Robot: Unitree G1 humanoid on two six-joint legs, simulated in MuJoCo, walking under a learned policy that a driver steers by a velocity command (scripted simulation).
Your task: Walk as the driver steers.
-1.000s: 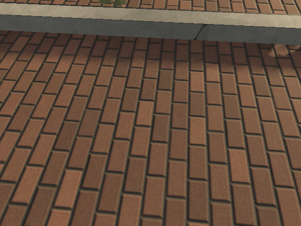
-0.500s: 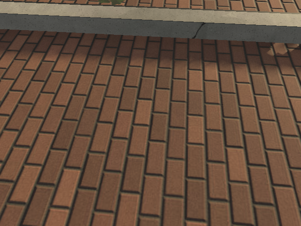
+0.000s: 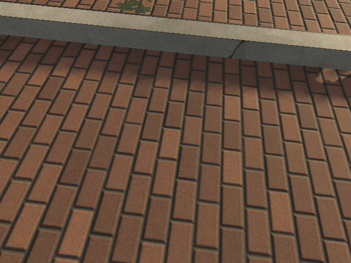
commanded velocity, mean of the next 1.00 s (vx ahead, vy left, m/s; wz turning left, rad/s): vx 0.47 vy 0.00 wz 0.00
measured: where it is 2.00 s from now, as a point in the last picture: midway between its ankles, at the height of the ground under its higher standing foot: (188, 140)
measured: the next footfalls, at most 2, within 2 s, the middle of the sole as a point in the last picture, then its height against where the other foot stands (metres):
right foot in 0.48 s outside the picture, level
left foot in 1.04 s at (145, 213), level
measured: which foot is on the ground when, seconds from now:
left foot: down 0.00-0.48, up 0.50-1.00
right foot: down 0.00-0.00, up 0.02-0.46, down 0.48-1.00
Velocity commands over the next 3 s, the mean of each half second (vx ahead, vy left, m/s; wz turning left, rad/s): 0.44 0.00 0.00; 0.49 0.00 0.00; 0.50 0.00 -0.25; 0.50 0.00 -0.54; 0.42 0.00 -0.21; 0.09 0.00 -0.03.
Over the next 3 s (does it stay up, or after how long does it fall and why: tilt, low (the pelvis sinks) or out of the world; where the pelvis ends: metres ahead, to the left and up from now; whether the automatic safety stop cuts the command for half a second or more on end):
stays up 1.37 -0.19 0.00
